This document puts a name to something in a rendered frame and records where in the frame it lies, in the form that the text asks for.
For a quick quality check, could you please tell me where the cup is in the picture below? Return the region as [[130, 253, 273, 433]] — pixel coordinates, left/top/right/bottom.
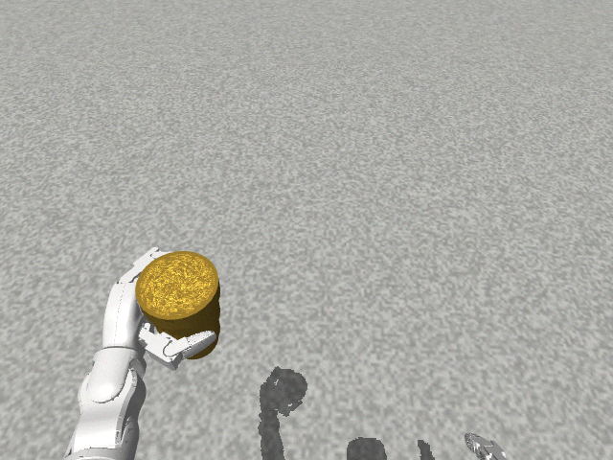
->
[[135, 251, 220, 359]]

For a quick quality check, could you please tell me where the left robot arm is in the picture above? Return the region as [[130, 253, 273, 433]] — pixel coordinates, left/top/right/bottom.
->
[[63, 346, 147, 460]]

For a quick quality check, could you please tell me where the left robot hand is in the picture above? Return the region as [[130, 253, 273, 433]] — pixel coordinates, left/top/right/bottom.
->
[[102, 247, 216, 371]]

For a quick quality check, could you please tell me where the right robot hand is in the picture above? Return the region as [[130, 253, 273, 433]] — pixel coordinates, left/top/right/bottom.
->
[[465, 433, 507, 460]]

